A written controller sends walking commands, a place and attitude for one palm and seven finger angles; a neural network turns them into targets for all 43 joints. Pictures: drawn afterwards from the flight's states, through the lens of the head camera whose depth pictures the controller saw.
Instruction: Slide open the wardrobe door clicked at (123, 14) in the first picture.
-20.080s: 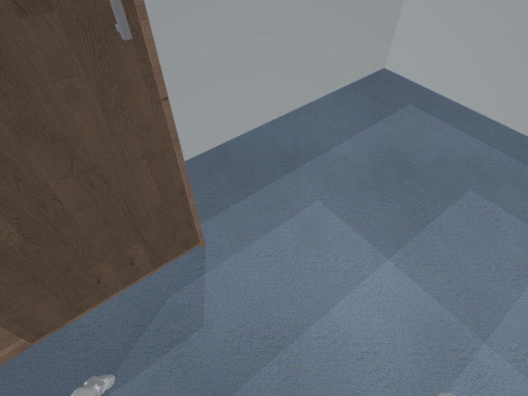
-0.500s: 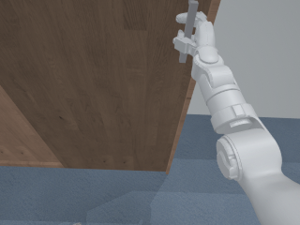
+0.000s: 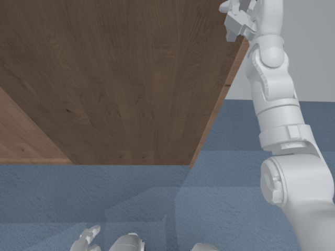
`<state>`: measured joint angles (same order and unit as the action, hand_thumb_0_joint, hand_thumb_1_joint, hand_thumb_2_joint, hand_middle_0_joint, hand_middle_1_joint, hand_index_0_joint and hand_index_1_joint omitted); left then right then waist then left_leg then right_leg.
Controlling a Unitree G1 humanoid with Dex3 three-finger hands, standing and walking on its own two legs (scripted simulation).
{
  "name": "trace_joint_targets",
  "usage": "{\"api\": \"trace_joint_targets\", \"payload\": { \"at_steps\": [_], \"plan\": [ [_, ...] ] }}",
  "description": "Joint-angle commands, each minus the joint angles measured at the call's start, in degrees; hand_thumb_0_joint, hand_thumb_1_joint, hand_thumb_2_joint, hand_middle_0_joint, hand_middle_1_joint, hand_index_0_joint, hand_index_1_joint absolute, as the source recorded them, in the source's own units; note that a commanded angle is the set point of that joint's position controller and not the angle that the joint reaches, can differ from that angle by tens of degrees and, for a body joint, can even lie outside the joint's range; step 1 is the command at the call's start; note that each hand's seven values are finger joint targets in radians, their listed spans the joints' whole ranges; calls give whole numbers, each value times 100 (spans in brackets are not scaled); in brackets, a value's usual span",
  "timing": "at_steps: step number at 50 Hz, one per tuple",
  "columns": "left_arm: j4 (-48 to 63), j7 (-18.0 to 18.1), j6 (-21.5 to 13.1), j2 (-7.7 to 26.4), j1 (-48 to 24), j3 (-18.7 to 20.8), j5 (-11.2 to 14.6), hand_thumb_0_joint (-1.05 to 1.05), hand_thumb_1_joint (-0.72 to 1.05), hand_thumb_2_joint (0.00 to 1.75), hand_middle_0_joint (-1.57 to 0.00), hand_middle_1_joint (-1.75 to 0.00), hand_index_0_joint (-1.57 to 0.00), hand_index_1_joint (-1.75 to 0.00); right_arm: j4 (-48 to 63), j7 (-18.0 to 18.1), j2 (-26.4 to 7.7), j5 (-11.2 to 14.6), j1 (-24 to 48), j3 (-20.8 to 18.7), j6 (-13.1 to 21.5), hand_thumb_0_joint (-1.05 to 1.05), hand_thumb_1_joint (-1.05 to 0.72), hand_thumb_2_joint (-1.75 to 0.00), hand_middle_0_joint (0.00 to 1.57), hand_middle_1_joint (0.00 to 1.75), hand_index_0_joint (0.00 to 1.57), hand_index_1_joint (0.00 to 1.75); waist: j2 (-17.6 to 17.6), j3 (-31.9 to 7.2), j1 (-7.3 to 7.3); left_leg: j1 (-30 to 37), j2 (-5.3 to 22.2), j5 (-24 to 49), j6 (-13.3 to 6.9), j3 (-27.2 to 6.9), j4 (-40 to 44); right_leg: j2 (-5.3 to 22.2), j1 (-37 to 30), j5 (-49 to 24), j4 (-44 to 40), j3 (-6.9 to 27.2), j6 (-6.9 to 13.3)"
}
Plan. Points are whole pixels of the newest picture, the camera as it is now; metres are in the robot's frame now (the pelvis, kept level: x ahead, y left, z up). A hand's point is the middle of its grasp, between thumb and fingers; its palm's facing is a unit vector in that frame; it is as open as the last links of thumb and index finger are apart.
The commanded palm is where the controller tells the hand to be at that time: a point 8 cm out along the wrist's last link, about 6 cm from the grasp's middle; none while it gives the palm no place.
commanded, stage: step sideways, sliding the door along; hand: right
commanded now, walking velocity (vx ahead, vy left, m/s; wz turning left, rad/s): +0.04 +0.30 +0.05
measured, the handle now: out of the picture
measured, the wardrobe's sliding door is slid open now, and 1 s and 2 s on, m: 0.00 0.14 0.30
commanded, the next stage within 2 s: none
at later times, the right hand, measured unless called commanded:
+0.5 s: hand (218, 14) +0.51 -0.07 +0.25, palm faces +0.36 +0.93 -0.09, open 6.5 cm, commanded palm +0.47 -0.03 +0.25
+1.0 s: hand (150, 13) +0.50 +0.06 +0.25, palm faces +0.32 +0.95 -0.06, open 6.9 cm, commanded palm +0.47 +0.12 +0.24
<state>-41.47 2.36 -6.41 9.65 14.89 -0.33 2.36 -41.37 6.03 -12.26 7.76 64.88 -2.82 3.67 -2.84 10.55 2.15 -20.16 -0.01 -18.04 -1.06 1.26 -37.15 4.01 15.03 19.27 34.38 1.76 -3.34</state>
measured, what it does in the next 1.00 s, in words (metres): steps to the left: left foot, then right foot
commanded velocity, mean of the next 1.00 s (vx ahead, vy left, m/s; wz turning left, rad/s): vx -0.11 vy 0.04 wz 0.26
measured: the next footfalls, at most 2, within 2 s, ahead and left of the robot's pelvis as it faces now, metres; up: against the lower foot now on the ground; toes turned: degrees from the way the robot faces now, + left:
left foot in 0.44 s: +0.21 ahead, +0.31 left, +0.00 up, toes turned -7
right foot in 0.62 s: +0.07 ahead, +0.02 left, +0.00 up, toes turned -18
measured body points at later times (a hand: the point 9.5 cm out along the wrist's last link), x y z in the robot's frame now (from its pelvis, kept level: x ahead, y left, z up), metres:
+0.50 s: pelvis +0.08 +0.16 -0.02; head +0.17 +0.17 +0.42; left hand +0.31 +0.33 -0.14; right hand +0.48 -0.12 +0.25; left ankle +0.16 +0.28 -0.73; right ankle -0.01 -0.07 -0.70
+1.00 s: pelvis +0.16 +0.22 +0.00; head +0.29 +0.24 +0.43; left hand +0.43 +0.33 -0.12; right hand +0.48 +0.01 +0.25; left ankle +0.18 +0.32 -0.72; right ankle +0.06 +0.08 -0.66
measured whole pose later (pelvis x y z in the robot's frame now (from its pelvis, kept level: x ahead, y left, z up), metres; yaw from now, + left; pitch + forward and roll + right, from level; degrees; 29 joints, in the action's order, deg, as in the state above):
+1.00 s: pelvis +0.16 +0.22 +0.00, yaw -13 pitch +1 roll -2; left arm -33.0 -1.3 -10.5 12.3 2.4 0.0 3.2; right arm 16.8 9.0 -1.8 2.4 28.7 1.9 2.1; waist -5.8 15.4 8.4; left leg -19.8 3.1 -18.7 -1.1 2.3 -40.6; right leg 5.3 22.3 30.9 57.9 -3.2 -0.9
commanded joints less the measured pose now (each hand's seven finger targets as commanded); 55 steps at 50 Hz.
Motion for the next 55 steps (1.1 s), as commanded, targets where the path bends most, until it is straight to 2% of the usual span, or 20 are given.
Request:
{"api": "trace_joint_targets", "payload": {
  "at_steps": [1,2,5,7,9,12,21,23,25,28,30,32,34,43,44,46,47,52,54,55],
  "plan": [
    [908,69,-285,754,-602,275,147,0,90,90,-20,-30,-20,-30,2525,-500,705,-335,4058,1157,751,0,-90,-90,45,140,45,140,1048,-3637,-645,2391,1030,3399,-294,-721,1234,128,-248,-1502,1141,-552,466],
    [881,138,-286,697,-839,272,139,0,90,90,-20,-30,-20,-30,2519,-487,570,-358,3974,1128,742,0,-90,-90,45,140,45,140,1287,-3292,-533,2363,1491,3951,-589,-1159,1186,-170,394,325,1411,-422,322],
    [714,169,-287,659,-881,305,120,0,90,90,-20,-30,-20,-30,2776,-465,546,-308,3747,1116,721,0,-90,-90,45,140,45,140,1134,-2832,-388,2425,1499,4948,-809,-1070,658,-34,624,861,1177,-236,267],
    [587,178,-357,674,-616,332,74,0,90,90,-20,-30,-20,-30,3116,-444,888,-285,3949,1436,806,0,-90,-90,45,140,45,140,327,-3290,-788,955,896,4874,-180,-129,-893,716,-1758,-2331,-695,94,635],
    [696,-113,-278,950,-303,522,-1,0,90,90,-20,-30,-20,-30,3370,-529,1041,-152,4006,1583,987,0,-90,-90,45,140,45,140,-1020,-3960,-794,-1838,116,-1279,31,-506,-2755,2550,-4499,-7844,-81,1973,1505],
    [910,-302,-131,1068,-711,612,28,0,90,90,-20,-30,-20,-30,3653,-594,853,-214,4079,1301,958,0,-90,-90,45,140,45,140,-780,-3537,-653,-2331,462,-1261,-73,-912,-2441,2536,-4254,-6067,126,1225,1543],
    [1237,-145,-550,962,-1124,433,147,0,90,90,-20,-30,-20,-30,4263,-647,585,-287,2668,1243,822,0,-90,-90,45,140,45,140,-1239,-2925,-457,1133,6,2224,229,610,484,878,-1661,-3878,1042,-981,456],
    [1196,-58,-578,696,-1219,394,156,0,90,90,-20,-30,-20,-30,4395,-566,35,-419,2318,986,792,0,-90,-90,45,140,45,140,664,-3075,-401,2408,1309,6220,-145,-712,601,-34,58,-673,2297,-1066,276],
    [1183,66,-495,715,-1320,469,177,0,90,90,-20,-30,-20,-30,4707,-545,-266,-350,1824,718,663,0,-90,-90,45,140,45,140,2258,-3140,-114,2625,1903,7287,-574,-1660,393,-181,719,1812,3151,-119,149],
    [1047,106,-743,538,-1500,243,134,0,90,90,-20,-30,-20,-30,5840,-528,570,-243,1662,1415,698,0,-90,-90,45,140,45,140,1292,-3093,-415,2556,1478,7327,-352,-813,-208,-140,464,1022,791,-346,264],
    [1090,83,-721,717,-1424,358,96,0,90,90,-20,-30,-20,-30,6116,-455,703,-228,1614,1567,846,0,-90,-90,45,140,45,140,1109,-3531,-541,1356,1004,5481,171,-86,-873,518,-1560,-2942,-518,-544,357],
    [1322,-201,-677,937,-1192,518,105,0,90,90,-20,-30,-20,-30,6438,-535,1073,-202,1392,1874,969,0,-90,-90,45,140,45,140,-528,-4056,-343,-985,416,-901,226,-180,-2086,2060,-3623,-7591,218,580,1187],
    [1408,-311,-696,932,-1255,560,66,0,90,90,-20,-30,-20,-30,6728,-627,1258,-309,1835,1971,943,0,-90,-90,45,140,45,140,-790,-3770,-443,-1510,414,-999,134,-382,-2236,1995,-3742,-6715,395,-200,1195],
    [1709,-441,-986,646,-1308,157,98,0,90,90,-20,-30,-20,-30,7327,-631,1405,-387,423,2448,827,0,-90,-90,45,140,45,140,-758,-2992,-378,92,108,1906,400,501,318,1296,-2482,-5811,1697,-1235,699],
    [1712,-432,-966,633,-1335,160,123,0,90,90,-20,-30,-20,-30,7430,-599,1342,-430,234,2411,841,0,-90,-90,45,140,45,140,-131,-3007,-333,523,332,3562,363,244,415,1095,-2025,-5090,2026,-1273,602],
    [1777,-317,-792,691,-1640,284,103,0,90,90,-20,-30,-20,-30,7513,-465,1100,-586,-505,2270,765,0,-90,-90,45,140,45,140,2166,-3007,-87,2549,1506,9140,-439,-1924,312,-230,698,920,3030,-1003,151],
    [1933,-303,-767,550,-1537,284,112,0,90,90,-20,-30,-20,-30,8050,-438,1217,-549,-900,2472,727,0,-90,-90,45,140,45,140,2244,-2802,4,2829,1744,9648,-376,-2214,149,-279,1262,2049,2966,-491,204],
    [1994,-470,-809,365,-1624,161,1,0,90,90,-20,-30,-20,-30,9722,-562,2163,-578,-1799,3656,1077,0,-90,-90,45,140,45,140,1614,-3358,-384,1963,925,7204,-186,-945,-508,40,-609,-996,91,-682,296],
    [2135,-628,-817,608,-1511,336,-31,0,90,90,-20,-30,-20,-30,9950,-682,2417,-539,-2267,4011,1321,0,-90,-90,45,140,45,140,-7,-3762,-325,-1461,308,426,200,-268,-2187,1921,-3991,-7029,-170,205,971],
    [2219,-739,-751,719,-1244,388,-10,0,90,90,-20,-30,-20,-30,9671,-714,2513,-708,-2624,4095,1450,0,-90,-90,45,140,45,140,-159,-4184,-239,-2075,281,-1373,67,-438,-2932,2236,-4506,-8029,336,259,1275]
  ]
}}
